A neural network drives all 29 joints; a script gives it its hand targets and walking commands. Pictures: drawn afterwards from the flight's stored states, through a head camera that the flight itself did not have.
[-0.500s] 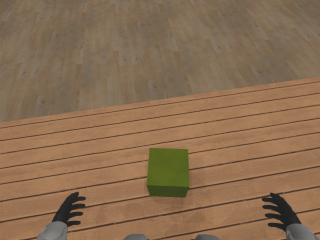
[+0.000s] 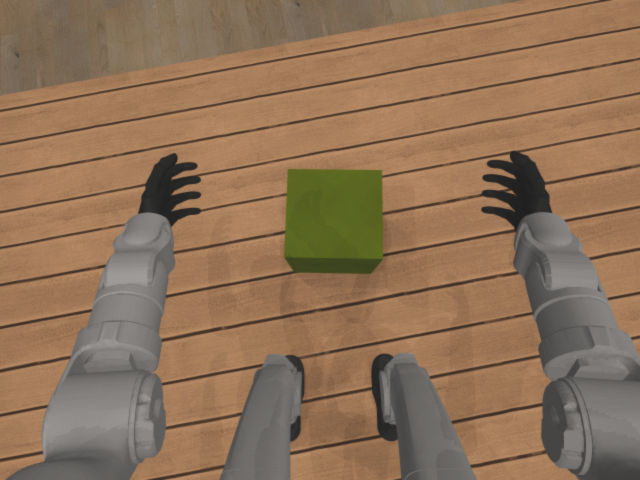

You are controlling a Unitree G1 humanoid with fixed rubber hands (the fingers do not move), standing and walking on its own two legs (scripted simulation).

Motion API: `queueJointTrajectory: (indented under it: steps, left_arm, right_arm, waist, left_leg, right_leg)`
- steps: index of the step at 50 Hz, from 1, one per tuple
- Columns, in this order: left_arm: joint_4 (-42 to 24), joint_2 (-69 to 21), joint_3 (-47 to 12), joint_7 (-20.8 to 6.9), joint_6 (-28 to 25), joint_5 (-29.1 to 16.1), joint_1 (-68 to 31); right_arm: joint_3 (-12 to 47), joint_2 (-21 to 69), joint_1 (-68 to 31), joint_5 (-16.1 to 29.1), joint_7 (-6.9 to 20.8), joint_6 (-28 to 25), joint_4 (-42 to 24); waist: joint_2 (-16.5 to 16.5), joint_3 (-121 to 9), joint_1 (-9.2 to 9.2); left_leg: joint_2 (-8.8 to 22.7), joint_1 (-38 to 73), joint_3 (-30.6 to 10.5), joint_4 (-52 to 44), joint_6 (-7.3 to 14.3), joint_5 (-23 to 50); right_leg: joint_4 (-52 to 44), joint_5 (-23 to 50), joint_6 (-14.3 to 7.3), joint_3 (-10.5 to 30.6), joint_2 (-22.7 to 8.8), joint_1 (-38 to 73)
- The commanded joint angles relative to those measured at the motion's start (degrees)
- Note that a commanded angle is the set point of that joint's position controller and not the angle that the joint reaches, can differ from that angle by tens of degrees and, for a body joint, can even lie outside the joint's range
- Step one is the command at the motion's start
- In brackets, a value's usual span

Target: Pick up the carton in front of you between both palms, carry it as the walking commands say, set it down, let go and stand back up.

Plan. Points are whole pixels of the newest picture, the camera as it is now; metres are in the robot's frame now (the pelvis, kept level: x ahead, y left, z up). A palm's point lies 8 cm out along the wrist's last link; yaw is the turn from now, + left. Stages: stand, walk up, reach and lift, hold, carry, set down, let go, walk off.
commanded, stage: reach and lift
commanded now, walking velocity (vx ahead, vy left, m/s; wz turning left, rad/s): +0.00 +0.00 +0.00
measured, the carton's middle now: (333, 226) +0.52 +0.00 -0.56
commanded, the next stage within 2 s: none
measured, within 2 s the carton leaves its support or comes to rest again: neither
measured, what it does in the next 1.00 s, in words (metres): lowers itself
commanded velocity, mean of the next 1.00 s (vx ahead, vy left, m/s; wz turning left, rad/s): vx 0.00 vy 0.00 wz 0.00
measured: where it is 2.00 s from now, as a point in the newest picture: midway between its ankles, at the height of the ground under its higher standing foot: (338, 413)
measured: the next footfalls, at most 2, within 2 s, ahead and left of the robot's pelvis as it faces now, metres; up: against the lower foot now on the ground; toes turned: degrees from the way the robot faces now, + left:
none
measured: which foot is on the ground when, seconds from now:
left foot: down 0.00-1.00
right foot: down 0.00-1.00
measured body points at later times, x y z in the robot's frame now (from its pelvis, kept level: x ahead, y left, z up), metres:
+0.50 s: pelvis +0.01 +0.00 -0.04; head +0.35 +0.01 +0.25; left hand +0.56 +0.19 -0.18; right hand +0.54 -0.19 -0.19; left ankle +0.06 +0.13 -0.65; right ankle +0.07 -0.13 -0.65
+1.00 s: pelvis -0.04 +0.00 -0.26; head +0.33 +0.01 -0.01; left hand +0.54 +0.19 -0.42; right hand +0.52 -0.19 -0.42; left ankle +0.06 +0.13 -0.65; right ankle +0.06 -0.13 -0.65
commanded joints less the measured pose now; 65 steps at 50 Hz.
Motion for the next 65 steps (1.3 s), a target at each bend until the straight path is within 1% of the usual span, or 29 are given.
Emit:
queueJointTrajectory:
  steps: [1,3,5,8,11,13,15,18,22,24,25,28,30,34,38,40,41,42,43,45,46,47,49,52,56,58,59,60,65]
  left_arm:
    - [-2.6,9.04,2.4,0.19,0.16,0.05,-22.49]
    - [-0.01,9.41,2.94,0.14,0.79,0.35,-28.9]
    - [2.48,9.58,3.67,0.02,1.15,0.97,-34.46]
    - [5.34,9.51,5.37,-0.21,1.05,2.54,-41.26]
    - [6.4,9.25,7.45,-0.5,0.49,4.72,-46.24]
    - [6.05,8.97,8.94,-0.58,-0.08,6.4,-47.44]
    - [4.97,8.25,10.09,-0.58,-0.91,7.77,-46.92]
    - [3.8,5.82,11.5,-0.65,-2.82,9.14,-44.46]
    - [3.11,2.16,13.15,-0.55,-5.87,10.72,-39.6]
    - [3.34,0.93,13.65,-0.25,-7.07,11.23,-37.22]
    - [3.53,0.63,13.78,-0.02,-7.53,11.4,-36.17]
    - [3.89,0.44,13.38,0.88,-8.55,11.06,-34.47]
    - [3.52,1.13,12.13,1.59,-9.06,9.74,-34.98]
    - [2.19,4.15,7.24,3.16,-9.37,4.66,-37.78]
    - [1.67,7.15,2.28,4.38,-8.6,-0.66,-41.47]
    - [1.36,8.5,0.51,4.74,-7.98,-2.79,-43.95]
    - [-0.24,8.57,-0.41,5.32,-7.67,-4.74,-42.83]
    - [2.59,10.79,-1.7,5.3,-7.33,-4.43,-46.36]
    - [2.59,10.44,-1.93,5.27,-6.83,-4.75,-48.23]
    - [1.88,11.32,-2.13,5.41,-5.93,-5.67,-51.65]
    - [2.69,12.0,-2.33,5.51,-5.53,-5.98,-53.31]
    - [3.73,12.38,-2.76,5.67,-5.2,-6.52,-54.67]
    - [7.83,12.72,-3.2,5.54,-4.95,-6.51,-57.32]
    - [12.83,12.94,-3.16,5.12,-5.31,-6.22,-59.75]
    - [17.11,13.43,-3.15,4.54,-6.59,-5.83,-62.31]
    - [17.02,14.14,-3.44,4.53,-7.36,-6.15,-64.21]
    - [16.23,14.52,-3.29,4.6,-7.73,-6.42,-65.28]
    - [15.63,15.04,-3.66,4.6,-8.1,-6.83,-66.03]
    - [14.7,14.16,-6.75,4.72,-9.25,-8.83,-65.08]
  right_arm:
    - [-2.26,-7.65,-21.58,-0.05,-0.83,0.46,-3.4]
    - [-3.03,-7.68,-27.56,-0.37,-1.06,1.28,-1.32]
    - [-4.08,-7.65,-32.72,-0.98,-1.15,1.74,0.73]
    - [-6.15,-7.38,-39.36,-2.47,-1.08,1.67,2.94]
    - [-8.5,-6.85,-43.97,-4.59,-0.99,1.05,3.74]
    - [-9.97,-6.4,-45.0,-6.15,-1.03,0.37,3.11]
    - [-11.19,-5.87,-44.46,-7.49,-1.03,-0.57,1.85]
    - [-12.77,-3.75,-41.82,-8.83,-0.65,-2.61,1.11]
    - [-14.29,-0.4,-37.02,-10.4,-0.24,-5.92,1.17]
    - [-14.69,0.68,-34.73,-10.86,-0.24,-7.22,1.68]
    - [-14.68,0.89,-33.74,-10.87,-0.29,-7.73,1.98]
    - [-13.89,0.62,-32.38,-10.16,-0.64,-8.92,2.47]
    - [-12.61,-0.21,-33.11,-8.91,-1.08,-9.47,2.15]
    - [-8.26,-3.31,-35.58,-4.24,-2.43,-9.75,1.32]
    - [-3.87,-6.3,-38.57,0.85,-3.82,-8.92,1.33]
    - [-2.29,-7.71,-40.94,2.66,-4.26,-8.2,1.05]
    - [-1.98,-9.49,-43.23,2.98,-4.95,-8.14,0.18]
    - [-1.49,-7.93,-43.77,4.18,-4.78,-7.38,1.91]
    - [-1.25,-8.63,-44.52,4.8,-4.73,-7.03,1.92]
    - [-0.11,-10.54,-48.23,5.67,-4.88,-6.38,1.82]
    - [0.17,-11.25,-50.29,6.13,-4.99,-5.99,2.56]
    - [0.27,-11.88,-52.43,6.32,-5.11,-5.66,3.67]
    - [0.3,-11.73,-55.07,6.6,-4.91,-5.29,6.9]
    - [0.81,-11.56,-57.79,6.41,-4.3,-5.52,11.81]
    - [0.97,-12.3,-60.61,6.02,-3.75,-6.71,16.27]
    - [1.33,-13.17,-62.43,6.26,-3.76,-7.48,16.41]
    - [1.93,-13.62,-63.47,6.43,-3.87,-7.86,16.1]
    - [1.99,-14.0,-64.48,6.41,-4.06,-8.23,15.43]
    - [3.0,-13.25,-62.71,7.8,-4.56,-9.64,15.07]
  waist:
    - [0.53,-44.93,-0.2]
    - [0.93,-46.38,-0.4]
    - [1.3,-48.08,-0.58]
    - [1.47,-50.45,-0.58]
    - [1.52,-53.7,-0.61]
    - [1.61,-57.97,-0.58]
    - [1.65,-62.51,-0.72]
    - [1.86,-63.8,-0.85]
    - [1.9,-61.38,-0.76]
    - [1.63,-60.49,-0.64]
    - [1.57,-60.26,-0.51]
    - [1.31,-59.6,-0.09]
    - [1.06,-60.47,0.05]
    - [0.86,-67.73,-0.09]
    - [1.83,-72.55,-0.48]
    - [2.18,-73.72,-0.68]
    - [0.47,-76.0,0.28]
    - [-0.41,-72.54,-1.48]
    - [2.2,-70.9,-1.11]
    - [3.73,-71.02,-0.63]
    - [3.68,-70.16,-0.68]
    - [3.14,-68.64,-0.54]
    - [2.52,-62.13,-0.52]
    - [1.72,-55.49,-0.22]
    - [1.2,-49.41,-0.24]
    - [1.07,-49.67,-0.2]
    - [0.29,-49.79,0.21]
    - [-0.4,-49.78,-0.38]
    - [1.14,-53.22,-1.7]
  left_leg:
    - [-2.24,17.03,2.77,-5.44,-1.45,7.17]
    - [-2.26,15.36,3.07,-5.42,-1.46,3.53]
    - [-2.38,14.13,3.31,-5.11,-1.54,1.58]
    - [-2.73,12.36,3.51,-4.36,-1.62,1.34]
    - [-3.2,11.9,3.61,-3.69,-1.67,3.31]
    - [-3.51,13.58,3.7,-3.2,-1.73,7.47]
    - [-3.88,15.91,3.68,-2.43,-1.68,14.23]
    - [-4.18,15.82,3.31,-0.41,-1.53,23.85]
    - [-3.81,8.52,2.28,3.8,-1.43,32.05]
    - [-3.51,3.49,1.81,6.82,-1.41,34.05]
    - [-3.38,1.27,1.63,8.52,-1.45,34.25]
    - [-3.35,-5.27,1.55,13.94,-1.81,31.58]
    - [-3.48,-9.09,1.72,18.01,-2.01,29.94]
    - [-3.52,-10.88,2.21,27.15,-2.05,29.76]
    - [-3.25,-10.68,2.96,35.24,-2.37,28.28]
    - [-3.16,-11.15,3.5,38.42,-2.52,25.3]
    - [-3.58,-24.0,5.2,37.76,-2.77,15.39]
    - [-2.92,-21.43,4.65,38.47,-2.18,13.21]
    - [-2.89,-17.11,4.49,40.52,-2.36,14.36]
    - [-2.49,-12.42,3.9,43.61,-2.46,14.89]
    - [-2.24,-13.09,4.19,44.69,-2.35,12.61]
    - [-2.01,-16.26,4.57,45.06,-2.23,8.57]
    - [-1.42,-20.17,4.24,46.05,-1.92,3.53]
    - [-0.92,-23.59,3.82,48.25,-1.81,-0.21]
    - [-0.6,-25.96,3.24,51.59,-1.92,-0.33]
    - [-0.64,-26.09,3.28,53.36,-1.97,1.09]
    - [-0.86,-27.5,3.54,54.0,-1.98,1.77]
    - [-0.88,-27.36,3.27,54.63,-1.72,2.63]
    - [-1.34,-22.19,2.83,58.3,-1.51,11.65]
  right_leg:
    - [-5.17,7.78,1.8,-3.11,2.28,18.25]
    - [-5.08,3.91,1.77,-3.7,2.39,15.99]
    - [-4.75,1.78,1.8,-4.19,2.58,13.87]
    - [-3.95,1.19,1.92,-4.72,2.91,11.49]
    - [-3.22,2.9,2.19,-5.08,3.34,11.02]
    - [-2.77,6.67,2.27,-5.33,3.76,12.33]
    - [-2.05,12.92,2.16,-5.44,4.19,13.93]
    - [-0.37,21.95,1.65,-4.92,4.43,11.6]
    - [3.77,30.8,1.37,-3.47,4.12,4.98]
    - [7.05,33.14,1.55,-2.9,3.93,0.94]
    - [8.88,33.14,1.69,-2.78,3.87,-1.43]
    - [14.6,29.78,2.29,-2.85,3.82,-8.47]
    - [18.61,28.14,2.52,-2.96,3.89,-11.38]
    - [27.33,28.04,2.95,-3.51,3.75,-13.34]
    - [34.93,25.54,3.02,-4.61,3.61,-16.06]
    - [37.98,22.93,2.96,-5.14,3.53,-16.72]
    - [41.23,26.68,1.73,-4.24,2.64,-4.76]
    - [41.07,19.74,2.87,-5.59,3.09,-10.76]
    - [41.33,15.53,2.86,-6.05,2.99,-17.08]
    - [43.28,11.47,2.42,-6.46,2.82,-21.92]
    - [44.32,9.67,2.27,-6.4,2.82,-22.16]
    - [45.2,7.45,2.14,-6.28,2.48,-20.69]
    - [46.48,2.92,2.2,-6.2,1.89,-23.29]
    - [48.88,-0.78,2.11,-5.82,1.28,-26.0]
    - [52.39,-0.97,2.16,-5.22,0.87,-28.05]
    - [54.15,0.7,2.09,-4.89,0.8,-27.12]
    - [54.98,1.73,2.0,-4.59,0.84,-25.7]
    - [55.7,3.12,2.11,-4.64,0.96,-25.8]
    - [58.81,11.74,1.85,-4.72,1.49,-24.31]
